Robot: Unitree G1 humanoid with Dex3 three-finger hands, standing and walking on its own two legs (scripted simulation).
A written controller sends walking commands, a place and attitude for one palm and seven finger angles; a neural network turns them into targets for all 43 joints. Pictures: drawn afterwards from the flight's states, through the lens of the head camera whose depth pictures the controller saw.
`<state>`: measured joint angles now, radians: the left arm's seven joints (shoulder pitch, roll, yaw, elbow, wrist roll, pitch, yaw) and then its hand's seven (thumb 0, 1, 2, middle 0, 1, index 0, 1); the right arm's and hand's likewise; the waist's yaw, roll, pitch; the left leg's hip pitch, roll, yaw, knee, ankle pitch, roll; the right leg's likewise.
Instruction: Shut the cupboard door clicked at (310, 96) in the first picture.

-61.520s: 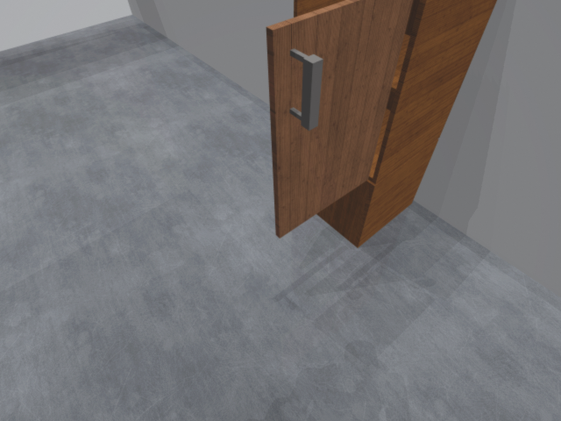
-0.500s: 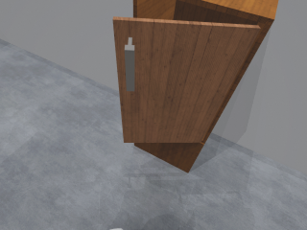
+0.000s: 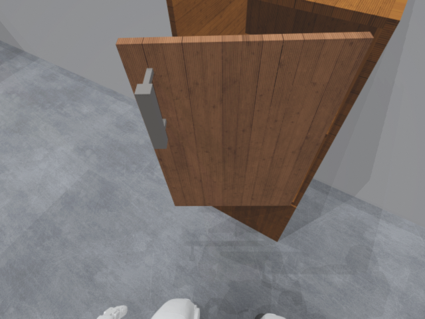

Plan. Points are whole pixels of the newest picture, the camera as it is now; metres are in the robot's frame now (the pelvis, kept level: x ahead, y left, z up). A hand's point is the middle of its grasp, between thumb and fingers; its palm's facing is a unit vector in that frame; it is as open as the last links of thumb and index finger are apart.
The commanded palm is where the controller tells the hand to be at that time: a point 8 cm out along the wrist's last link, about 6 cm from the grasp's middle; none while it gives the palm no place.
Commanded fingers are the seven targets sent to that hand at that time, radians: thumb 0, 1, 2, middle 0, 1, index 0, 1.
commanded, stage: come to a stop and stand still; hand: left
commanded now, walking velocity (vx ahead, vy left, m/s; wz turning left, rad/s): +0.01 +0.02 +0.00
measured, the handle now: (155, 110) +0.44 +0.13 +0.14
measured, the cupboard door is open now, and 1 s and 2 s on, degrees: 31 31 31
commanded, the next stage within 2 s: look again from close up in 0.70 s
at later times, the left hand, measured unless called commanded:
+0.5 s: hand out of the picture -0.01 +0.26 -0.16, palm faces -0.02 -0.95 -0.30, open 7.4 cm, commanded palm none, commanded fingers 0.00 0.90 0.90 -0.20 -0.30 -0.20 -0.30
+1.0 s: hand out of the picture +0.03 +0.24 -0.16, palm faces -0.04 -0.97 -0.22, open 7.3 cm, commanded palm none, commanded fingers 0.00 0.90 0.90 -0.20 -0.30 -0.20 -0.30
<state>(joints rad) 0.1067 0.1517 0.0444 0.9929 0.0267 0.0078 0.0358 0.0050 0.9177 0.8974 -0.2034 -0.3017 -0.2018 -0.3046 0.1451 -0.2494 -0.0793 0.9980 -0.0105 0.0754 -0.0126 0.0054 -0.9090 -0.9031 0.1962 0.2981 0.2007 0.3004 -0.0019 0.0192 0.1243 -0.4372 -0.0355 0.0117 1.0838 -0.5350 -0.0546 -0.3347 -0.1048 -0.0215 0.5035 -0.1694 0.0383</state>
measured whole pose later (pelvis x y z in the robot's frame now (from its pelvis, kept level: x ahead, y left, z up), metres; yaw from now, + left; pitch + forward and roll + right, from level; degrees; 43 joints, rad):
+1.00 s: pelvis -0.01 +0.06 +0.00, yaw -3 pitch +0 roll +1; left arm 0.26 0.16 -0.01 1.06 0.00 -0.02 0.02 0.02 0.94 0.90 -0.20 -0.30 -0.20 -0.30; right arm 0.30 -0.16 0.01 1.09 -0.02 -0.01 -0.04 0.02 -0.93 -0.90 0.20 0.30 0.20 0.30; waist -0.01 0.03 0.00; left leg -0.14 0.00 0.04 0.41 -0.27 0.00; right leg -0.17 0.05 -0.04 0.44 -0.27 -0.07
